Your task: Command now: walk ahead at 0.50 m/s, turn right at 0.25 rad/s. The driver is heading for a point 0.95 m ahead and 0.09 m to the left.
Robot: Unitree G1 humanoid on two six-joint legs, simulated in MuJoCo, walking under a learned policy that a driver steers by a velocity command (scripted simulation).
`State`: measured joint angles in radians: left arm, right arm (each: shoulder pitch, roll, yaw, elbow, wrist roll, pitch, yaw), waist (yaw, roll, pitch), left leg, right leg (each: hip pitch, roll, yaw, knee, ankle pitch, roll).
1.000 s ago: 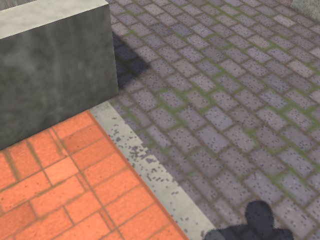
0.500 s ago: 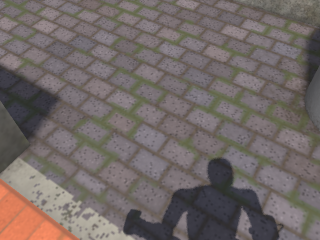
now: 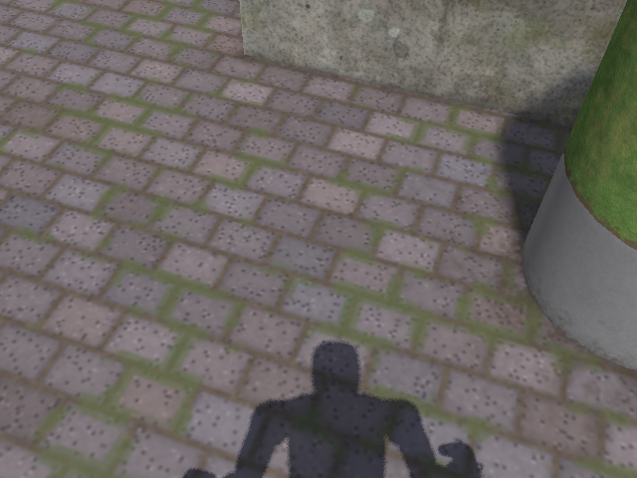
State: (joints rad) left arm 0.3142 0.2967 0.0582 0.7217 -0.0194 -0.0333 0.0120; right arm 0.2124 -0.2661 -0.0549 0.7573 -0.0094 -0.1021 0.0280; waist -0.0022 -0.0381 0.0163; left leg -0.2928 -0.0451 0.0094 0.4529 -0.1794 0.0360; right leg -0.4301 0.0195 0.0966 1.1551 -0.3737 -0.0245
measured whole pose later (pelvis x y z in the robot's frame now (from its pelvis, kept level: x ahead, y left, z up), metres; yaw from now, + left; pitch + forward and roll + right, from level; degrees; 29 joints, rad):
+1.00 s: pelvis +0.54 +0.00 -0.01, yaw +16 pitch +1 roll -1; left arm 0.27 0.29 0.05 0.82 -0.02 -0.09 0.00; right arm 0.16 -0.30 -0.07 0.68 0.02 -0.05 0.04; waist 0.01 0.01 0.06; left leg -0.42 -0.08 0.02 0.58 -0.19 0.10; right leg -0.29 -0.03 0.00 1.20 -0.45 0.00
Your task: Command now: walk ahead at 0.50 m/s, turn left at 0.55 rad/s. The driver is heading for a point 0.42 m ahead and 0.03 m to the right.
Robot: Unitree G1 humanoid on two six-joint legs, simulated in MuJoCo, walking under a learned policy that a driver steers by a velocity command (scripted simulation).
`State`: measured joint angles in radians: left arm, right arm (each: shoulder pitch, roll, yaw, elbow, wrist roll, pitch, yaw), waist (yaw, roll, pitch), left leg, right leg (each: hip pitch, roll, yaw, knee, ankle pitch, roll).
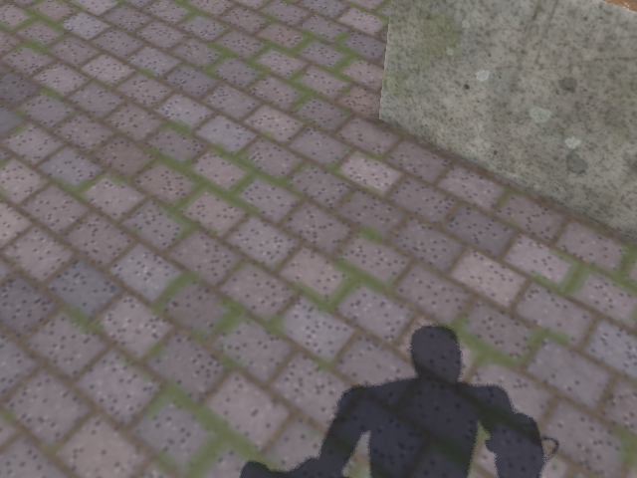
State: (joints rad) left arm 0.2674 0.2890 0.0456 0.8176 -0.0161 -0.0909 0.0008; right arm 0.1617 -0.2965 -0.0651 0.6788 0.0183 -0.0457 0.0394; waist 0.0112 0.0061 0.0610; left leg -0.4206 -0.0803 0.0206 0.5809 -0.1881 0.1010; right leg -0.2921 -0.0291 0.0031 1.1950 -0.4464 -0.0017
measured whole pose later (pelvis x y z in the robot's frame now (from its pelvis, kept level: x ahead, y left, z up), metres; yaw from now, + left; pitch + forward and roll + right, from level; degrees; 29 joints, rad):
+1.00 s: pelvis +0.38 -0.03 +0.01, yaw +9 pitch -1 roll -1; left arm 0.15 0.25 0.01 0.93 0.01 -0.01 -0.01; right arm 0.18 -0.24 -0.05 0.79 -0.01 0.01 -0.03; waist 0.01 0.00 0.02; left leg -0.25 0.02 -0.05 0.52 -0.25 -0.03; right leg -0.17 0.02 -0.02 0.48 -0.30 -0.02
